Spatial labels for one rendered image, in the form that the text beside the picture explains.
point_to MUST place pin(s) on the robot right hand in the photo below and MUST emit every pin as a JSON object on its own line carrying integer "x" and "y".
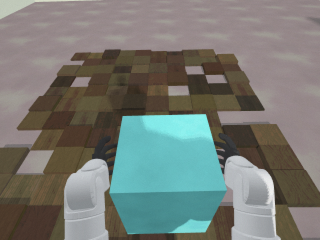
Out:
{"x": 230, "y": 149}

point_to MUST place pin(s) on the robot left hand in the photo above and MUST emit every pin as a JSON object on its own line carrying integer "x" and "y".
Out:
{"x": 100, "y": 152}

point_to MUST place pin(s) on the robot left forearm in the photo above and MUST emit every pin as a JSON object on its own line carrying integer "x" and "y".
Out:
{"x": 84, "y": 202}

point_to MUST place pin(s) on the robot right forearm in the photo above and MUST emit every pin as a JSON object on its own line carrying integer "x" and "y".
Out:
{"x": 253, "y": 200}

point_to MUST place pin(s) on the carton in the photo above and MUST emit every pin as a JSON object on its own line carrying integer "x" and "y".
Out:
{"x": 166, "y": 176}

